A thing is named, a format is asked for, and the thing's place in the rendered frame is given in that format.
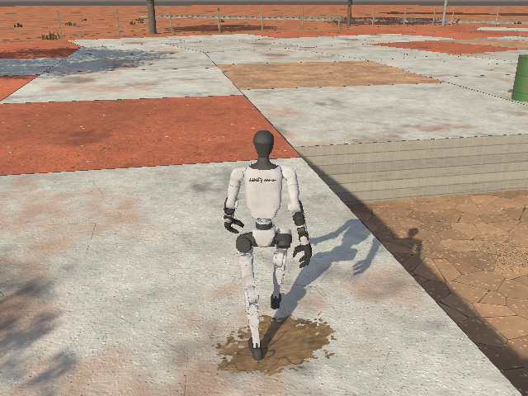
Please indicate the right robot hand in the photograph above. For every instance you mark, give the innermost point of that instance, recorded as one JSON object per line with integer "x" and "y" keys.
{"x": 307, "y": 254}

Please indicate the right robot shin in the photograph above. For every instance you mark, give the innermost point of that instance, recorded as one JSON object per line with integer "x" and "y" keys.
{"x": 278, "y": 277}

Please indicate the right robot forearm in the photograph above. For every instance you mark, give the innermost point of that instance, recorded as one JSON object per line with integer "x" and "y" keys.
{"x": 300, "y": 226}

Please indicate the left robot hand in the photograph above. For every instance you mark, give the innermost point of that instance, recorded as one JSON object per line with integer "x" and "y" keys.
{"x": 231, "y": 229}

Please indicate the left robot upper arm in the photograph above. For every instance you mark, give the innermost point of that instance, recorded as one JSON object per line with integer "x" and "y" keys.
{"x": 234, "y": 185}

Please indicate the right robot upper arm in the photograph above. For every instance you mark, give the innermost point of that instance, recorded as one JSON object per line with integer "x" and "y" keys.
{"x": 289, "y": 174}

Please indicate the robot left foot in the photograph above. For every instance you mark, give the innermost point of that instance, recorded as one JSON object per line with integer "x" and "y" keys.
{"x": 256, "y": 352}

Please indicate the left robot forearm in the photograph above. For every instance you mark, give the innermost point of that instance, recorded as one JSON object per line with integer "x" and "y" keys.
{"x": 228, "y": 213}

